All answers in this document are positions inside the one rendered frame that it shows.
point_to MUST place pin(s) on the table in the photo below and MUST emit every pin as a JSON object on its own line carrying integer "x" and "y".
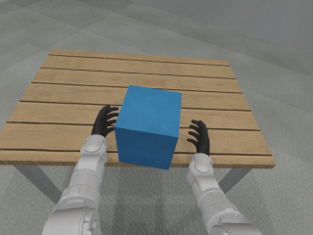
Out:
{"x": 57, "y": 112}

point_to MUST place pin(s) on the right robot upper arm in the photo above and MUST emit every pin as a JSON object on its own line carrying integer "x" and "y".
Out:
{"x": 231, "y": 228}

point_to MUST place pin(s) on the robot left forearm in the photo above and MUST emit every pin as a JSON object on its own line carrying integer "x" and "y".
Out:
{"x": 87, "y": 178}

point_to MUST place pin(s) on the right robot hand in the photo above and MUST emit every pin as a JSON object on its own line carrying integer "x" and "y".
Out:
{"x": 203, "y": 144}

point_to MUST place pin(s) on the carton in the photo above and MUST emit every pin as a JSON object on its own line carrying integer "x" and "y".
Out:
{"x": 147, "y": 127}

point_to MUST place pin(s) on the left robot upper arm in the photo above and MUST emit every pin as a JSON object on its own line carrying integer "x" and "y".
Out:
{"x": 75, "y": 221}

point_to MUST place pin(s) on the robot right forearm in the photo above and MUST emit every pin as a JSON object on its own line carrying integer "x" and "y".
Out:
{"x": 211, "y": 200}

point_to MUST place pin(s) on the left robot hand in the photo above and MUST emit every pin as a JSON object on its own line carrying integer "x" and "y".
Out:
{"x": 101, "y": 123}

